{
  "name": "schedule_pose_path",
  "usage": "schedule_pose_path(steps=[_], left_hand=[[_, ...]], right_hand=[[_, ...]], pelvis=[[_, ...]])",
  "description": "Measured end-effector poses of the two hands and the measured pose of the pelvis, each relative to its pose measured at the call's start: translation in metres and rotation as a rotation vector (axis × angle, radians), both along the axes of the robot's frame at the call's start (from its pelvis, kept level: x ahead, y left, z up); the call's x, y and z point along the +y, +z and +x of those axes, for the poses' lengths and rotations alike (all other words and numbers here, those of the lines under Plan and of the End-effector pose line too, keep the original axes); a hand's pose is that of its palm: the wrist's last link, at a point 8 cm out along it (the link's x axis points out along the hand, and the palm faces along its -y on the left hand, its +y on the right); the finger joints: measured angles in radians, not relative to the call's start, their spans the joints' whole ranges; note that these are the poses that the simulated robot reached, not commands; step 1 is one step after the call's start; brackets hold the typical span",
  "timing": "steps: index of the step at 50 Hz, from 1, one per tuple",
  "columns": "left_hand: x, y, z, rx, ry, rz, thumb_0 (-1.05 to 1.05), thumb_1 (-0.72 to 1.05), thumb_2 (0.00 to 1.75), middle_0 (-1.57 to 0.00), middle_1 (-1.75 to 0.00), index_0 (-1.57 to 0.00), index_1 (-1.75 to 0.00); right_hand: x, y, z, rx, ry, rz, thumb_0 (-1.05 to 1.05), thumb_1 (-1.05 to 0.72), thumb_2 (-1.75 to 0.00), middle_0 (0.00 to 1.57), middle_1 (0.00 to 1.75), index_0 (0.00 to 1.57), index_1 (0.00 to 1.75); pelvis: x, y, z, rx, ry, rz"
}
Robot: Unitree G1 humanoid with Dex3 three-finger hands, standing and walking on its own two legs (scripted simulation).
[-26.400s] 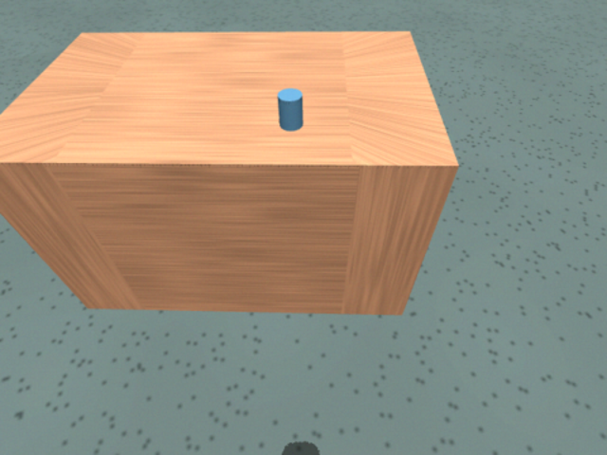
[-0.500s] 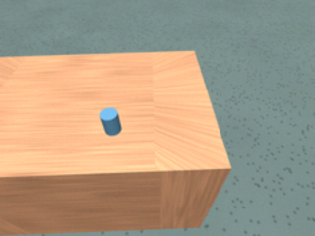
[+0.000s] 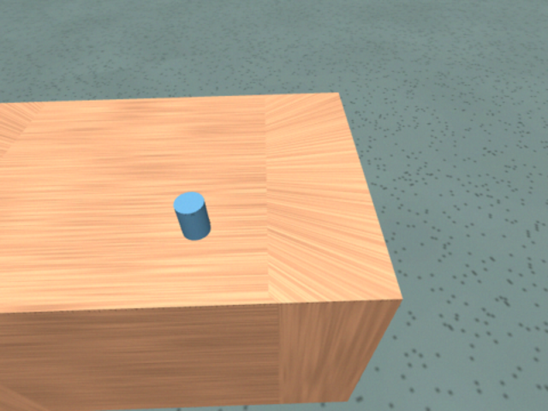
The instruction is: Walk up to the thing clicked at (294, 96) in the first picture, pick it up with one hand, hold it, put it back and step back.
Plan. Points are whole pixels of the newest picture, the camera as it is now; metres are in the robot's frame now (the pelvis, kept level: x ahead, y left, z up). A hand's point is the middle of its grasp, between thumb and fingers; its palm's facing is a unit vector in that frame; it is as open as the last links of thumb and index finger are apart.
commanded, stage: stand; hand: left
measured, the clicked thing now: (192, 216) +0.51 +0.18 -0.04
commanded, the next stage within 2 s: none
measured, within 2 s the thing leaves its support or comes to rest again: neither
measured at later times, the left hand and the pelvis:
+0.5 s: hand out of the picture +0.06 +0.25 -0.16, palm faces -0.03 -0.94 -0.35, open 8.2 cm; pelvis +0.00 +0.00 +0.00, yaw +0 degrees
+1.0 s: hand out of the picture +0.06 +0.25 -0.16, palm faces -0.03 -0.94 -0.34, open 7.4 cm; pelvis +0.00 +0.00 +0.00, yaw +0 degrees
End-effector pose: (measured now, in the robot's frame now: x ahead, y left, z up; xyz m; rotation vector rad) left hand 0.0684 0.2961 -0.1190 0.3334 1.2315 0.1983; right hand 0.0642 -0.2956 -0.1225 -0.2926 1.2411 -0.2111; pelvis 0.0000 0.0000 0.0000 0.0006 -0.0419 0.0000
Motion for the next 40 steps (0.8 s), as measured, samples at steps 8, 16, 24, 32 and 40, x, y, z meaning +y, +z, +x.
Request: schedule_pose_path(steps=[8,16,24,32,40], left_hand=[[0.001,-0.001,-0.01,0.024,0.009,0.002,0.0,-0.31,0.28,-0.15,-0.2,-0.14,-0.2],[-0.001,-0.002,-0.013,0.03,0.013,0.0,0.0,0.22,0.7,-0.19,-0.28,-0.19,-0.28],[-0.003,-0.003,-0.01,0.02,0.009,-0.008,0.0,0.71,0.85,-0.2,-0.3,-0.2,-0.3],[-0.002,-0.002,-0.006,0.01,0.007,-0.008,0.01,0.87,0.89,-0.2,-0.3,-0.2,-0.3],[-0.001,-0.002,-0.006,0.009,0.004,-0.007,0.01,0.9,0.89,-0.2,-0.3,-0.2,-0.3]], right_hand=[[-0.001,-0.001,-0.005,0.017,-0.001,0.003,0.0,-0.91,-0.9,0.2,0.3,0.2,0.3],[-0.002,-0.001,-0.007,0.029,0.002,0.002,0.0,-0.91,-0.9,0.2,0.3,0.2,0.3],[-0.002,0.001,-0.004,0.02,0.006,-0.002,0.0,-0.91,-0.9,0.2,0.3,0.2,0.3],[-0.002,0.002,-0.001,0.013,0.012,-0.004,0.0,-0.91,-0.9,0.2,0.3,0.2,0.3],[-0.002,0.002,0.0,0.012,0.011,-0.004,0.0,-0.91,-0.9,0.2,0.3,0.2,0.3]], pelvis=[[-0.001,0.0,-0.001,0.003,0.002,0.0],[-0.003,0.0,-0.001,0.003,0.005,-0.002],[-0.003,0.0,0.0,0.004,0.007,-0.002],[-0.002,0.0,0.0,0.005,0.009,-0.002],[-0.002,0.0,0.0,0.005,0.01,-0.003]])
